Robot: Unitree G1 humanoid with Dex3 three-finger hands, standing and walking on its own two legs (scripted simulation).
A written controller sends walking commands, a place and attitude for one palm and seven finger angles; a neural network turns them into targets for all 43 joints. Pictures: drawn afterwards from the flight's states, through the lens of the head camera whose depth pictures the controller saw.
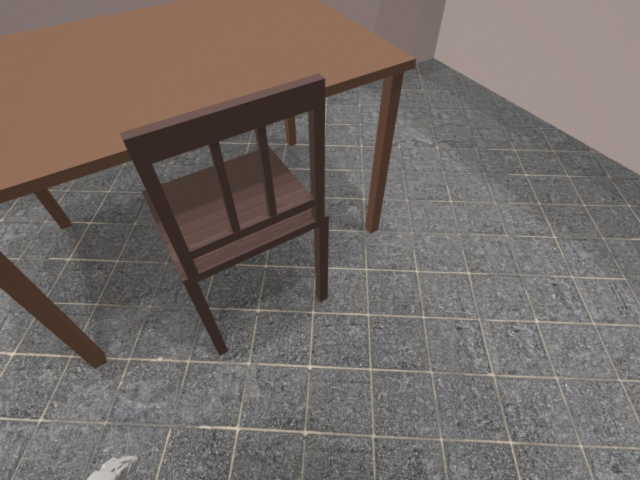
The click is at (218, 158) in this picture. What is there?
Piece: chair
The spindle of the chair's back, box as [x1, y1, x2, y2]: [208, 142, 239, 232]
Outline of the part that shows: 208,145 230,226 234,232 239,230 239,226 218,142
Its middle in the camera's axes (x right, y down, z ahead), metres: -0.21 -0.11 +0.85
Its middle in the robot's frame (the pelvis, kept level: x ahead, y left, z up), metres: +0.69 +0.25 -0.10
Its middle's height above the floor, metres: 0.66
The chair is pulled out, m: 0.00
